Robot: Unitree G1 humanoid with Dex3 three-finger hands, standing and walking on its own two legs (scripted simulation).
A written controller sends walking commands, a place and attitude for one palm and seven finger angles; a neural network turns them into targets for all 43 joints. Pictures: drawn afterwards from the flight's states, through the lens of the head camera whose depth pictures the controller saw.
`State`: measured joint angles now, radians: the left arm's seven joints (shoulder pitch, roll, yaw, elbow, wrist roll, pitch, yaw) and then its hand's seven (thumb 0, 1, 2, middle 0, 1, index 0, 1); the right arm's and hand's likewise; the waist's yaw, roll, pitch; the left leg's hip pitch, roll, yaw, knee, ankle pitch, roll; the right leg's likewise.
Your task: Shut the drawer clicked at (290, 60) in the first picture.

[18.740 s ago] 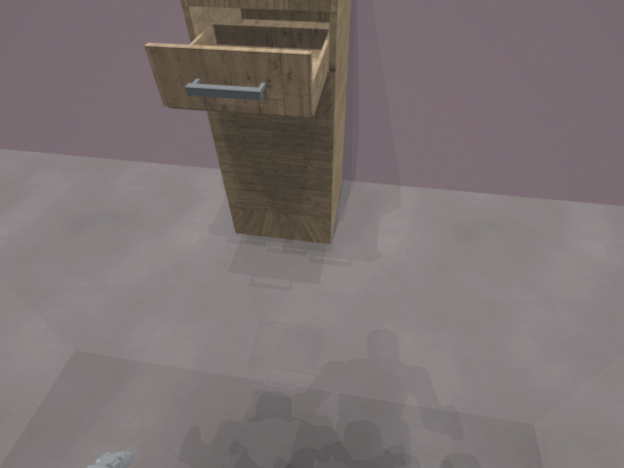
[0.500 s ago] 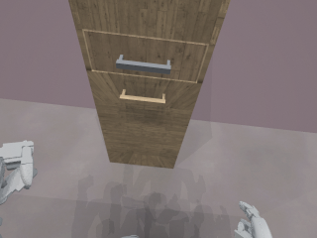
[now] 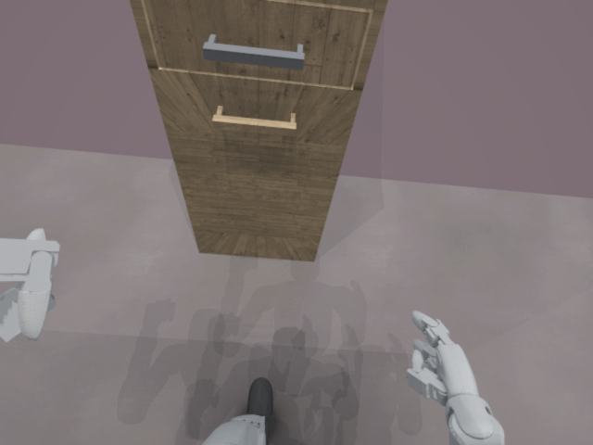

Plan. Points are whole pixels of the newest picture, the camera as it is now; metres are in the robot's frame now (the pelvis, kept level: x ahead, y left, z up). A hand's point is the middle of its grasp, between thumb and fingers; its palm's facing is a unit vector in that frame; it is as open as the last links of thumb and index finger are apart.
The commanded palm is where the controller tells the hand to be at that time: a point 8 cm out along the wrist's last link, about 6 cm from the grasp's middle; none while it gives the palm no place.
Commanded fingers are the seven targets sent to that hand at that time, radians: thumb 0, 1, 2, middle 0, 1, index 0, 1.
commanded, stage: stop stepping back and stand still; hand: left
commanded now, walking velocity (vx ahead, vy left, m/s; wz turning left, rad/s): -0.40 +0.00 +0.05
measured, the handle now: (255, 50) +0.74 +0.13 +0.09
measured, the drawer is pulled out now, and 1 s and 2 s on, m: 0.00 0.00 0.00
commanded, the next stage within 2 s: let the arm hang, fingers relaxed in 0.82 s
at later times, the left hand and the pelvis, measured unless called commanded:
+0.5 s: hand out of the picture +0.08 +0.26 +0.21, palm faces +0.37 -0.76 -0.54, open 3.2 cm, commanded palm +0.02 +0.30 +0.19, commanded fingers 0.00 0.90 0.90 -1.40 -1.60 -1.40 -1.60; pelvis -0.10 +0.01 +0.01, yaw +2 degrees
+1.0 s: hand out of the picture +0.09 +0.27 +0.10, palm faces +0.29 -0.79 -0.54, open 3.2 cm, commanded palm none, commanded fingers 0.00 0.90 0.90 -1.20 -1.38 -1.20 -1.38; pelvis -0.11 +0.01 +0.00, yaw +4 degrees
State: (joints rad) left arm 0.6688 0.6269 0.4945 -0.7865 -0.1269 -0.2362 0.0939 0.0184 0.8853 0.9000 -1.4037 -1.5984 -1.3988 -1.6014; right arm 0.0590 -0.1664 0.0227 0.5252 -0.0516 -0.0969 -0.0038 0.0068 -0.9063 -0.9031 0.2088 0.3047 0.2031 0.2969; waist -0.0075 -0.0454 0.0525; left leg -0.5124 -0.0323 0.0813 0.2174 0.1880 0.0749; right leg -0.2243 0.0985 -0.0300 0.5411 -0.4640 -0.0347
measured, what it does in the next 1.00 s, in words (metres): walks backwards: left foot, then right foot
